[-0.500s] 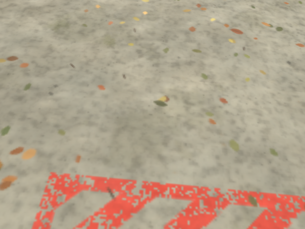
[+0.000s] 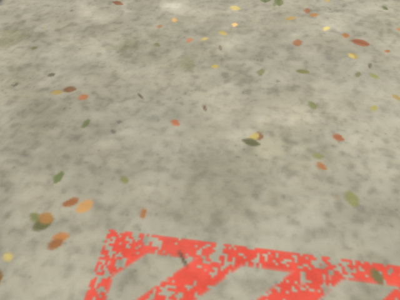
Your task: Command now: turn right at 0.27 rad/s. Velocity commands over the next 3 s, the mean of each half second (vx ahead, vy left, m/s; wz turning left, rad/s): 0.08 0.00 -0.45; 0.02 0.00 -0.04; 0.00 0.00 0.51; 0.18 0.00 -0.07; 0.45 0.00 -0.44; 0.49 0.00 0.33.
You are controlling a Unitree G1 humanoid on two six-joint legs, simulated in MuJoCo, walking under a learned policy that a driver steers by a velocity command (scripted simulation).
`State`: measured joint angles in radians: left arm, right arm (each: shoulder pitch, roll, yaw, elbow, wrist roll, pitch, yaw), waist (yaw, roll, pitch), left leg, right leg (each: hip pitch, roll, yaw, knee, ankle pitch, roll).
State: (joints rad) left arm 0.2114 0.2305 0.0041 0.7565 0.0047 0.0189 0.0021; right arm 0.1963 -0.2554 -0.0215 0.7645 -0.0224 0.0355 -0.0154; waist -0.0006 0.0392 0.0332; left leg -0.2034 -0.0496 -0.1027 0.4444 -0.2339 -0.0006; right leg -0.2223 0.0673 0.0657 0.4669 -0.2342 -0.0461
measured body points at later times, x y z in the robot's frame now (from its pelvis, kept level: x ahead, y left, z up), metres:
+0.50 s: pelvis +0.04 -0.03 -0.02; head +0.07 -0.05 +0.43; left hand +0.29 +0.18 -0.10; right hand +0.02 -0.32 -0.15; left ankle +0.00 +0.12 -0.72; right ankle +0.05 -0.11 -0.74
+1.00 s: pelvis +0.08 -0.03 +0.00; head +0.10 -0.02 +0.45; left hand +0.27 +0.19 -0.12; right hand +0.09 -0.32 -0.12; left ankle +0.11 +0.07 -0.74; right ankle +0.02 -0.11 -0.70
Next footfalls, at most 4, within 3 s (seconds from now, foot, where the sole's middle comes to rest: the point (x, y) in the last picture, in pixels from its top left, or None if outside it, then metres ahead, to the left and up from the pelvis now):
0.08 left None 0.04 0.12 -0.78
0.46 right None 0.08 -0.12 -0.78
0.88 left None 0.15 0.05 -0.78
1.24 right None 0.10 -0.16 -0.78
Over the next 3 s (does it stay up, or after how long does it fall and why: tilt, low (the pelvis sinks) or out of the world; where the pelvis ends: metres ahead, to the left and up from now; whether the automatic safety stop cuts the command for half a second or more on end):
stays up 0.64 -0.23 0.00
